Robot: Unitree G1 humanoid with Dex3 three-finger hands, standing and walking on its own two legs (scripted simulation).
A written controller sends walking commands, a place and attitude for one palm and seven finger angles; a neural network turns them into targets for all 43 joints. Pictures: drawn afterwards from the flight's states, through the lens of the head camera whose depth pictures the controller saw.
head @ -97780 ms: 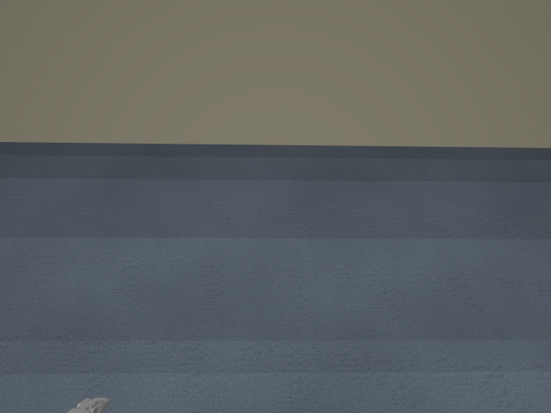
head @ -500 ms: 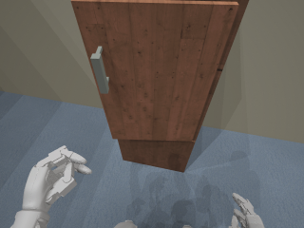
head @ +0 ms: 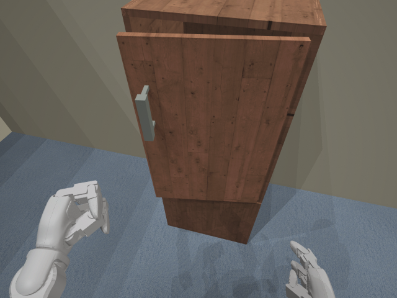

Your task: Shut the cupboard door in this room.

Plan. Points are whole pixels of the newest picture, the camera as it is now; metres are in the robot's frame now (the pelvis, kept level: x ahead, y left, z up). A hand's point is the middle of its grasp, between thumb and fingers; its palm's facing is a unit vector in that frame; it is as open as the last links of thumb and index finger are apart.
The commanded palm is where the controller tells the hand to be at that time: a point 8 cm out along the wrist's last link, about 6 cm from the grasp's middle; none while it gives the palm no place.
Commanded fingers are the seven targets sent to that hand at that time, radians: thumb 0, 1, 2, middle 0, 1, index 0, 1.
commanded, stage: raise the hand and make a fist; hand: left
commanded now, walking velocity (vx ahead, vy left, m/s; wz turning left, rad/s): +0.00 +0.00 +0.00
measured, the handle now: (147, 113) +0.49 +0.17 +0.12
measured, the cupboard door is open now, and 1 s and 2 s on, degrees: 10 10 10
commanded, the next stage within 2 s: bring the fist close to the handle in 0.48 s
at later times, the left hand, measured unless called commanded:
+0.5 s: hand (108, 212) +0.23 +0.18 +0.11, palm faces +0.06 -1.00 -0.04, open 3.1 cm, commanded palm +0.20 +0.23 +0.12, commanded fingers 0.00 0.90 0.90 -1.30 -1.50 -1.30 -1.50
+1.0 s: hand (134, 178) +0.29 +0.15 +0.12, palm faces +0.02 -1.00 -0.03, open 3.1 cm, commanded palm +0.28 +0.20 +0.12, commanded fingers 0.00 0.90 0.90 -1.30 -1.50 -1.30 -1.50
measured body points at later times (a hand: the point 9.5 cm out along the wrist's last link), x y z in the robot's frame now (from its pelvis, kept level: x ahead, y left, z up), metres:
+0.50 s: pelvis +0.00 -0.01 +0.01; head +0.00 -0.02 +0.46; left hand +0.22 +0.23 +0.12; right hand +0.17 -0.24 -0.06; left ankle +0.00 +0.11 -0.71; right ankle +0.00 -0.12 -0.71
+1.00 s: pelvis +0.00 -0.01 +0.01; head +0.00 -0.03 +0.46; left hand +0.29 +0.21 +0.12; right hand +0.17 -0.24 -0.07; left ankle +0.00 +0.11 -0.71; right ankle +0.00 -0.12 -0.71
